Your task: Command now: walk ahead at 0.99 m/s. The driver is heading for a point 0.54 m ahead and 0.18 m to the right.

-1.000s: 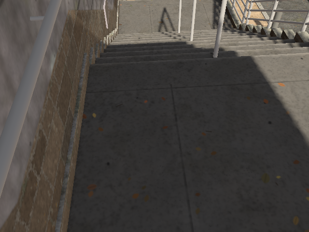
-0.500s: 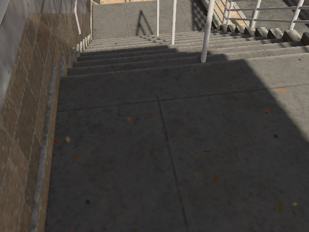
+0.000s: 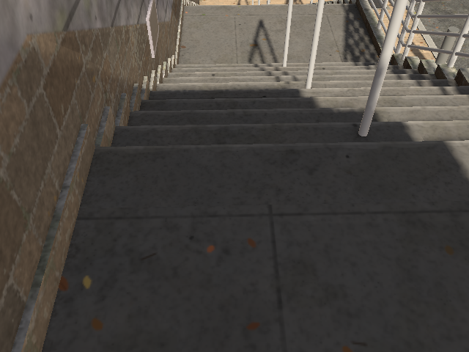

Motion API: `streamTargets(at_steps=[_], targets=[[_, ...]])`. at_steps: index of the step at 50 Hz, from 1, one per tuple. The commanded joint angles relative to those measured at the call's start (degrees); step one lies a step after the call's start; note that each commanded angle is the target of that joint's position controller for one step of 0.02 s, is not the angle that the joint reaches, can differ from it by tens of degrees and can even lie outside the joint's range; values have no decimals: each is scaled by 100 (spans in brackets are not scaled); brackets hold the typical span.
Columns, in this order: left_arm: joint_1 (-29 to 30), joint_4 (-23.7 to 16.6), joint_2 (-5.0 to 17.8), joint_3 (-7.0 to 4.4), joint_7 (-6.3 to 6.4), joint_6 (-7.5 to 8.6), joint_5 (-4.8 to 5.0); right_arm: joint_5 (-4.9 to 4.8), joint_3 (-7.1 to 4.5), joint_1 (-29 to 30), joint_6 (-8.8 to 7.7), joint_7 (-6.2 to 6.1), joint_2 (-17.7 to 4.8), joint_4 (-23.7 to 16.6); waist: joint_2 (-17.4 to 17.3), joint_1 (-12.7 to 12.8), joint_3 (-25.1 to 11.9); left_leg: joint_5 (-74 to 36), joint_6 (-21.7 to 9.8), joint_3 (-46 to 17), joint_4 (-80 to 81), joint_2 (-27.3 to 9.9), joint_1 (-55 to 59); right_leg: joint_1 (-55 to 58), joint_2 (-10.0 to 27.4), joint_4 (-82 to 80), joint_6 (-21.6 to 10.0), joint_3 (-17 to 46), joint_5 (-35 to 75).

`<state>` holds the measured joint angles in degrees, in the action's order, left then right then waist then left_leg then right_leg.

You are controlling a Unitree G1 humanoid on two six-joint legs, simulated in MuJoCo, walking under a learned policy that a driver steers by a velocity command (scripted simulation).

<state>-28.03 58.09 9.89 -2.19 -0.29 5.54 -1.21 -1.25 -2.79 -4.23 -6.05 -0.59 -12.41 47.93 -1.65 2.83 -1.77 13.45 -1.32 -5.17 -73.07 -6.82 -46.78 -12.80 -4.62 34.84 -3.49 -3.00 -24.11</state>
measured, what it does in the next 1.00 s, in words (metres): walks ahead, turning right: left foot, then right foot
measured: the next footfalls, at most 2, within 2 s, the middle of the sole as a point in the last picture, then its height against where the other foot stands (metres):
left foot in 0.20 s outside the picture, level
right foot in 0.66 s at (292, 249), level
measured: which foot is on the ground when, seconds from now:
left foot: up 0.00-0.18, down 0.20-0.66, up 0.68-1.00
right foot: down 0.00-0.20, up 0.22-0.64, down 0.66-1.00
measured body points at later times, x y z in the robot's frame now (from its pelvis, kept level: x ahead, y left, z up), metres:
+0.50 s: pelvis +0.49 +0.05 +0.01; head +0.50 +0.04 +0.46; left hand +0.72 +0.27 -0.08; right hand +0.38 -0.21 -0.13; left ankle +0.41 +0.15 -0.72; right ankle +0.61 -0.14 -0.63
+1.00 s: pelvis +0.77 -0.03 +0.02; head +0.80 -0.04 +0.46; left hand +0.94 +0.17 -0.11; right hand +0.83 -0.31 -0.11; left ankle +0.90 +0.13 -0.69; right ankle +0.82 -0.10 -0.72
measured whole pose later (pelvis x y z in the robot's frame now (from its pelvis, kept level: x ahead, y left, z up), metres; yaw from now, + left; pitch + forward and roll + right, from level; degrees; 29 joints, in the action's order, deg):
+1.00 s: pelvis +0.77 -0.03 +0.02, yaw -20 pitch +0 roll -1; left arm -10.8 50.4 11.0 -1.3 -0.4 1.8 -1.3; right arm -0.3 -1.7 -4.4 -0.6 -2.9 -13.8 48.9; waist -2.6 1.3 3.8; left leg 16.5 3.9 -6.0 -45.0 -5.7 -27.3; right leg -16.5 -7.2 21.7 -6.3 -0.4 -4.9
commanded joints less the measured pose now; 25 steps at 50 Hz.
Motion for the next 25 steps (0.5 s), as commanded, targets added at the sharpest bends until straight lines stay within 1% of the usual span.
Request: streamTargets(at_steps=[1,2,3,4,5,6,7,8,9,10,11,12,13,14,15,16,17,18,19,20,21,22,23,24,25], targets=[[606,-572,793,-123,184,190,166,201,97,408,-10,45,-127,-422,356,-259,725,-1510,73,152,1886,-227,385,-881,1432,-2274,-958,1594,2280],[382,-499,845,-154,198,202,261,169,128,860,-15,89,-132,-513,149,-73,776,-1861,72,381,2466,-68,595,-622,1322,-2423,-884,1323,2341],[161,-431,855,-151,203,219,310,102,167,1177,-42,147,-83,-636,182,53,899,-2151,30,481,3071,52,829,-392,1330,-2662,-870,1277,2314],[-74,-315,764,-127,180,231,328,59,166,1456,-65,207,-122,-714,107,157,1036,-2264,-47,631,3557,211,937,-4,1259,-2789,-804,1051,2670],[-111,-277,844,-151,112,241,322,-30,153,1575,-81,304,-179,-804,306,148,1133,-2304,-154,677,4114,290,1128,347,1358,-2876,-803,922,2892],[-209,-229,887,-166,66,237,315,-34,101,1612,-92,349,-306,-849,308,144,1066,-2240,-223,832,4312,478,1315,840,1402,-2797,-744,809,3747],[-294,-183,959,-186,55,215,304,-38,26,1460,-114,368,-481,-897,454,-13,862,-2120,-284,807,4389,637,1719,1222,1510,-2540,-670,852,4729],[-326,-155,1089,-208,33,182,229,-70,-84,1042,-112,344,-712,-854,695,-295,459,-1798,-341,843,4234,831,2196,1654,1587,-2070,-625,870,5828],[-216,-176,1254,-248,0,99,98,-131,-221,202,-81,318,-1041,-666,996,-833,-10,-1391,-495,738,4074,934,3001,1858,1666,-1153,-583,907,6812],[211,-255,1382,-247,-22,43,-5,-165,-318,-984,-8,238,-1187,-457,1092,-1706,-582,-1144,-542,738,3745,852,4598,1023,1519,339,-474,787,7032],[299,-484,1041,-143,-59,61,-35,13,-364,-2314,44,74,-1601,-104,483,-1991,-1512,132,-666,-667,3295,-325,6639,-614,1143,2502,-339,812,5029],[-971,-452,-46,88,-146,190,328,315,-328,-2389,-84,206,-1704,-40,-1852,-987,-2686,2818,-1493,-3825,4571,-1542,7861,-2120,160,4472,-228,1560,-266],[-493,-453,578,-43,-56,234,607,337,-214,-2136,-156,280,-1025,-65,-1471,-1193,-2105,3399,-1170,-4243,5562,-1378,7416,-2579,417,4728,-344,1619,-29],[390,-719,866,-130,39,208,674,269,-152,-1636,-205,281,-766,-55,-898,-1192,-937,2427,-942,-3182,5632,-1299,6537,-2997,614,4821,-298,1315,420],[667,-806,734,-106,136,198,575,216,-154,-1286,-224,306,-778,5,-63,-967,-435,1216,-881,-2529,5743,-1250,5613,-2863,836,4701,-216,1205,796],[779,-806,690,-155,169,175,449,289,-158,-1059,-301,326,-702,116,194,-680,-70,120,-779,-1920,5821,-1098,4777,-2536,1046,4360,-236,1309,1092],[808,-922,578,-154,104,52,413,363,-102,-959,-320,304,-478,150,-69,-509,2,-330,-735,-1221,5926,-952,4461,-2367,1234,4255,-266,1246,1230],[755,-946,476,-166,73,-56,465,324,-54,-925,-312,306,-273,245,-221,-408,25,-694,-650,-702,5978,-814,4424,-2324,1320,4105,-311,1187,1260],[675,-942,413,-196,91,-118,554,271,-79,-1034,-273,256,-280,388,-241,-311,93,-1149,-578,-326,6008,-785,4390,-2391,1397,3928,-310,1132,1196],[845,-1060,295,-171,114,-187,550,152,-124,-1124,-236,174,-421,484,-250,-269,391,-1318,-452,-40,6113,-863,4287,-2652,1538,3854,-267,1084,1209],[1068,-1140,254,-164,112,-228,552,108,-99,-1035,-206,132,-352,487,-334,-259,637,-1592,-336,222,6181,-841,4177,-2947,1572,3688,-216,1062,1250],[1345,-1272,359,-188,94,-225,520,112,-109,-1061,-200,99,-416,491,-195,-269,749,-1775,-251,468,6291,-690,4137,-3137,1543,3487,-229,1027,1586],[1484,-1335,375,-204,54,-228,480,181,-93,-1060,-180,34,-430,540,-206,-227,880,-2138,-160,842,6327,-496,4012,-3169,1410,3206,-212,893,1980],[1660,-1448,452,-218,54,-238,402,225,-140,-962,-157,-43,-641,468,-15,-177,1049,-2923,-94,1087,6326,-386,3815,-3088,1221,2772,-169,772,2384],[1801,-1539,401,-192,15,-200,344,259,-120,-916,-150,-78,-716,476,-10,-123,1267,-3766,-101,1416,6311,-281,3490,-2822,1064,2200,-99,528,2702]])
